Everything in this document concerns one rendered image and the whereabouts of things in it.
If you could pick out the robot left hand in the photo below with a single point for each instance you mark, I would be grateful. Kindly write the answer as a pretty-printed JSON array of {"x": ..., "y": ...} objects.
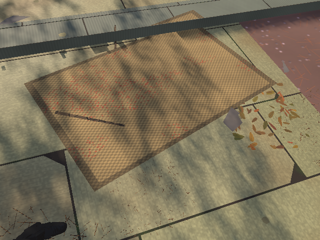
[{"x": 43, "y": 231}]

